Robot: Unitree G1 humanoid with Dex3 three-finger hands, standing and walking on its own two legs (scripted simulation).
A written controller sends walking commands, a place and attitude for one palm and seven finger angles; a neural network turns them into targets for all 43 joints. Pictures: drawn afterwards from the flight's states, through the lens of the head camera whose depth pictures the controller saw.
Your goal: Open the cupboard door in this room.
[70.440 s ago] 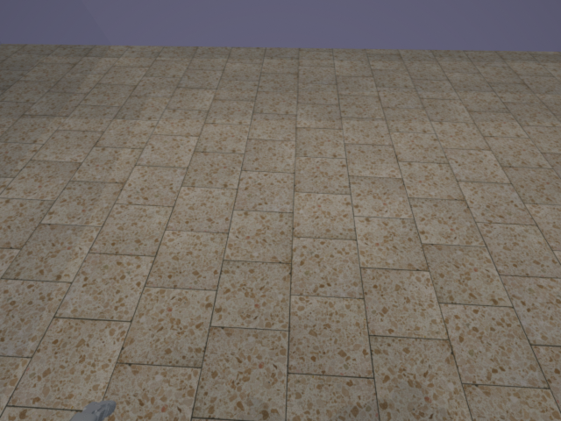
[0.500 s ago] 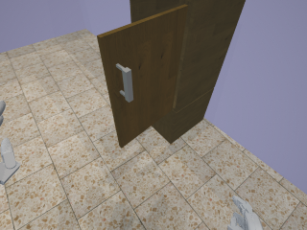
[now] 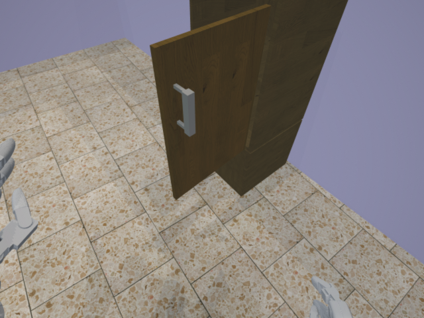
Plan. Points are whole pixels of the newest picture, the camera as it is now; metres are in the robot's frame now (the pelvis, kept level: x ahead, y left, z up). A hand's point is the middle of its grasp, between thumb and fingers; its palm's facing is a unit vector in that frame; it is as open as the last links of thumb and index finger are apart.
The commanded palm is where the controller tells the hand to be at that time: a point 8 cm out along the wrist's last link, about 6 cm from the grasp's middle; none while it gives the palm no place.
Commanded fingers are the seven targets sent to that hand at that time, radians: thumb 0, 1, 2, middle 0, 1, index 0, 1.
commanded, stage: let the arm hang, fingers relaxed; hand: left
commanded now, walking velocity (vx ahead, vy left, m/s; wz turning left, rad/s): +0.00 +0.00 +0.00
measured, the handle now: (183, 110) +0.59 +0.11 +0.05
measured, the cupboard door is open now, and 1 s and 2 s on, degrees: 94 94 94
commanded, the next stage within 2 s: look to check the result in 1.12 s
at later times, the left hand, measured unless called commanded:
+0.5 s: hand out of the picture +0.01 +0.18 -0.17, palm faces +0.04 -0.97 -0.23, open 7.2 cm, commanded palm none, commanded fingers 0.00 0.90 0.90 -0.20 -0.30 -0.20 -0.30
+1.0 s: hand out of the picture +0.09 +0.21 -0.15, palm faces +0.05 -0.95 -0.31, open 7.4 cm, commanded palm none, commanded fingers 0.00 0.90 0.90 -0.20 -0.30 -0.20 -0.30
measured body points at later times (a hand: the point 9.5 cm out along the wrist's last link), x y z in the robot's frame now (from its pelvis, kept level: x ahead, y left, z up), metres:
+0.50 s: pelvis -0.01 -0.02 +0.00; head +0.02 -0.01 +0.44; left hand +0.01 +0.24 -0.16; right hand +0.01 -0.29 -0.15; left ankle -0.01 +0.11 -0.74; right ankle +0.07 -0.12 -0.74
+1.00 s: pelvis +0.01 -0.02 +0.01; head +0.03 -0.04 +0.46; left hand +0.09 +0.26 -0.12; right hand +0.08 -0.29 -0.15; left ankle -0.01 +0.11 -0.74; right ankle +0.07 -0.12 -0.74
